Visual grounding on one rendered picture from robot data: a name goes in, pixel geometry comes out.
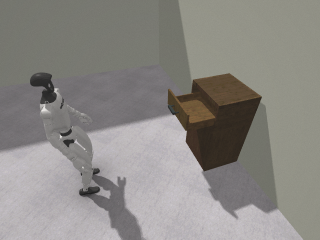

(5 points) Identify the drawer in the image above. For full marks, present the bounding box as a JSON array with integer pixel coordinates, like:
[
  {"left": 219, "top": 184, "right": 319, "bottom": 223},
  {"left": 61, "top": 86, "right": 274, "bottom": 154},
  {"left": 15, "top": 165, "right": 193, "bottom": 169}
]
[{"left": 168, "top": 89, "right": 217, "bottom": 132}]

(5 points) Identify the handle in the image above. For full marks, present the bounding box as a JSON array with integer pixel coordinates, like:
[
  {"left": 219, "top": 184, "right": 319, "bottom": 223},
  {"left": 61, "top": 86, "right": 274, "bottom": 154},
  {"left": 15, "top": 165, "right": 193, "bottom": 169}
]
[{"left": 168, "top": 105, "right": 179, "bottom": 115}]

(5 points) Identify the cabinet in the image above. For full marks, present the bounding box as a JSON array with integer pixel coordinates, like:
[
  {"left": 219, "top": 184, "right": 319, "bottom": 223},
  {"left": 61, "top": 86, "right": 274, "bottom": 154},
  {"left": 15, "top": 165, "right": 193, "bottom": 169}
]
[{"left": 185, "top": 73, "right": 262, "bottom": 171}]

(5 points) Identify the robot right forearm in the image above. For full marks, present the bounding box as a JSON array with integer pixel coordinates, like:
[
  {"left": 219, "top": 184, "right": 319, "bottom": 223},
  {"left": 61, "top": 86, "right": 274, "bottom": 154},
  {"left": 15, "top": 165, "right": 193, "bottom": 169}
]
[{"left": 48, "top": 135, "right": 78, "bottom": 162}]

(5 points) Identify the robot right hand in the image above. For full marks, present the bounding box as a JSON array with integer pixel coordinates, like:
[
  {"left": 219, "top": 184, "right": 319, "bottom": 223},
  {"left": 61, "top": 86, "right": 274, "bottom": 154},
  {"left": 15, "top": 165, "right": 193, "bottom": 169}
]
[{"left": 72, "top": 157, "right": 93, "bottom": 174}]

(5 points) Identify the robot left hand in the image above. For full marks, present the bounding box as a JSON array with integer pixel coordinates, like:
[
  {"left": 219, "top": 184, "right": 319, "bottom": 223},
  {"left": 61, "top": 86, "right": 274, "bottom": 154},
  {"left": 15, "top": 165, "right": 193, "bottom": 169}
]
[{"left": 78, "top": 113, "right": 93, "bottom": 125}]

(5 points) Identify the robot left thigh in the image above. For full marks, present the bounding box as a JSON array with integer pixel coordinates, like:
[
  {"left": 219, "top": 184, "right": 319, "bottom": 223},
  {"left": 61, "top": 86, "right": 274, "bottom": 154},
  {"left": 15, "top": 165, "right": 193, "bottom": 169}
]
[{"left": 70, "top": 125, "right": 93, "bottom": 157}]

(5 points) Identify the robot left forearm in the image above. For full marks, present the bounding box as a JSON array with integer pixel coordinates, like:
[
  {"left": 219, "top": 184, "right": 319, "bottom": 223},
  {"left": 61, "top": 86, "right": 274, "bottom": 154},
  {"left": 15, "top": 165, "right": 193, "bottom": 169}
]
[{"left": 65, "top": 103, "right": 81, "bottom": 117}]

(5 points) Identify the robot right shin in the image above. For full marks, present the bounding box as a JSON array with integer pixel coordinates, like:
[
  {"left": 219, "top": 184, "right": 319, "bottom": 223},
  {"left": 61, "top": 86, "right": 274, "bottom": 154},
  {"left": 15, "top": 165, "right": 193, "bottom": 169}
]
[{"left": 82, "top": 168, "right": 94, "bottom": 192}]

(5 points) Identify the robot left upper arm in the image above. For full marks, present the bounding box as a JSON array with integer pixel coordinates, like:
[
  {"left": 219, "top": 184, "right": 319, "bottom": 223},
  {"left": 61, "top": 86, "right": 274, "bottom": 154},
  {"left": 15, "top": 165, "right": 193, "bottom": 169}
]
[{"left": 54, "top": 88, "right": 61, "bottom": 94}]

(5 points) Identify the robot right upper arm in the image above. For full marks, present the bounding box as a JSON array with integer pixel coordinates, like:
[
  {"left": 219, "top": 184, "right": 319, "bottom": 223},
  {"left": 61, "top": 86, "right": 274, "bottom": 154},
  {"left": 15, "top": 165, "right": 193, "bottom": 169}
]
[{"left": 40, "top": 105, "right": 60, "bottom": 141}]

